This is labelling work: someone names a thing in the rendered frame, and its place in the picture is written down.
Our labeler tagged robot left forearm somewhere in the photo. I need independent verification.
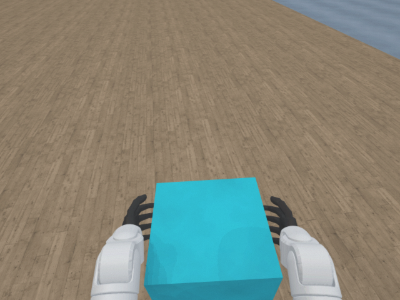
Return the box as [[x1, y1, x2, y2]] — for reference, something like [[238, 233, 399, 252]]
[[91, 224, 144, 300]]

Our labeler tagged left robot hand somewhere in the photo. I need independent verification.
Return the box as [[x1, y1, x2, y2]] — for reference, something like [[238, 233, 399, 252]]
[[122, 194, 154, 241]]

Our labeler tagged carton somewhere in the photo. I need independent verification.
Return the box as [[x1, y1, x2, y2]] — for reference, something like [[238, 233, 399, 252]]
[[144, 177, 283, 300]]

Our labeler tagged robot right forearm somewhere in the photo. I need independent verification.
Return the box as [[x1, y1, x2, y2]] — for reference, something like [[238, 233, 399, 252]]
[[279, 226, 342, 300]]

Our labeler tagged right robot hand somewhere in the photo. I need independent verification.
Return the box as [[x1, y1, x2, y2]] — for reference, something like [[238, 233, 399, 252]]
[[263, 196, 298, 245]]

